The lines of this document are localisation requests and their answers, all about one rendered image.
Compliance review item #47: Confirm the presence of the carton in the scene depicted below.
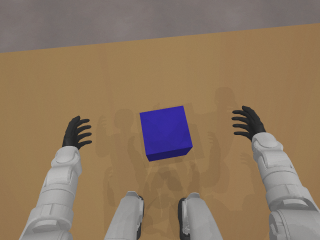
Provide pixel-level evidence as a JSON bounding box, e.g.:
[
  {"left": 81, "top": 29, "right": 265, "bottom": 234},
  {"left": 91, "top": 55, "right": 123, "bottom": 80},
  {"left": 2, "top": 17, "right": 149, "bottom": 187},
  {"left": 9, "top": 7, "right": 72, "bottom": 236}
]
[{"left": 139, "top": 105, "right": 193, "bottom": 162}]

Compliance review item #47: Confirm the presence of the robot right hand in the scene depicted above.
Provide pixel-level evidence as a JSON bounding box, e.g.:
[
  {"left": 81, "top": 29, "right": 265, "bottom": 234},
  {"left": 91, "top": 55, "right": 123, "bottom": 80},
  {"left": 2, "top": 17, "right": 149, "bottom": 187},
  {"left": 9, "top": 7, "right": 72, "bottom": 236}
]
[{"left": 231, "top": 105, "right": 266, "bottom": 142}]

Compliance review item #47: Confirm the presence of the robot right forearm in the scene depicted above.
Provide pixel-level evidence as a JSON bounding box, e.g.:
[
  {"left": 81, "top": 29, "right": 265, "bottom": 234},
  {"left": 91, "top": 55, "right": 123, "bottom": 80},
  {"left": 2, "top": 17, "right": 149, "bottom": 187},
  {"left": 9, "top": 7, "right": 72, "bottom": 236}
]
[{"left": 251, "top": 132, "right": 320, "bottom": 213}]

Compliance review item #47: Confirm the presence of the right robot shin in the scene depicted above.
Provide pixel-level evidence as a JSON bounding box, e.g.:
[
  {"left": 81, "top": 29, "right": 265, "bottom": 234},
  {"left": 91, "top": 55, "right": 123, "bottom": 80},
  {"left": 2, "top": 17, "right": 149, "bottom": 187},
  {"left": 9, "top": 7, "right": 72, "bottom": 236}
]
[{"left": 182, "top": 192, "right": 200, "bottom": 234}]

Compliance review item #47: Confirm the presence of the right robot upper arm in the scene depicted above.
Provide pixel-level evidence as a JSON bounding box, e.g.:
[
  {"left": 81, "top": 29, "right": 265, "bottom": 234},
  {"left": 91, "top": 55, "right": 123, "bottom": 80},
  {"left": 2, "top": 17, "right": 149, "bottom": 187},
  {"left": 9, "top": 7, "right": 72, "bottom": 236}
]
[{"left": 269, "top": 209, "right": 320, "bottom": 240}]

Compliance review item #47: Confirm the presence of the robot left forearm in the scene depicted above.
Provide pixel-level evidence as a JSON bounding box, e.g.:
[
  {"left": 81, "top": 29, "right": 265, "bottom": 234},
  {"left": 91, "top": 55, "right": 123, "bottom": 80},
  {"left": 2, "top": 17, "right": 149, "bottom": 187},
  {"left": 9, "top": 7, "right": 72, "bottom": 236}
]
[{"left": 19, "top": 146, "right": 83, "bottom": 240}]

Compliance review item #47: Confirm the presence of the robot left hand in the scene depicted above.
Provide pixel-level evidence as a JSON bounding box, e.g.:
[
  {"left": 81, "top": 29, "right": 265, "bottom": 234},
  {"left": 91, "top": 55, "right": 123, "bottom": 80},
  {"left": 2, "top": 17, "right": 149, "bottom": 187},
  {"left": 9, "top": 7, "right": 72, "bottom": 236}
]
[{"left": 62, "top": 115, "right": 92, "bottom": 150}]

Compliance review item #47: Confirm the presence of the left robot upper arm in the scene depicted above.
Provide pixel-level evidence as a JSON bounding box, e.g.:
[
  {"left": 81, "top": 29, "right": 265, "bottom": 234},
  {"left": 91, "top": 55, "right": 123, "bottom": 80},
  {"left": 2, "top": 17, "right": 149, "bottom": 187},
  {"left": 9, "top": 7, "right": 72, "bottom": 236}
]
[{"left": 21, "top": 230, "right": 73, "bottom": 240}]

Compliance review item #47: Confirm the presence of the robot right thigh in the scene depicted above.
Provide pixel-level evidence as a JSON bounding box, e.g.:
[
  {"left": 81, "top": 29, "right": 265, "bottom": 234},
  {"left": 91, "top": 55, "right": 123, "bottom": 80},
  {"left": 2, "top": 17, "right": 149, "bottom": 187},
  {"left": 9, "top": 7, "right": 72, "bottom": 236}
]
[{"left": 182, "top": 197, "right": 223, "bottom": 240}]

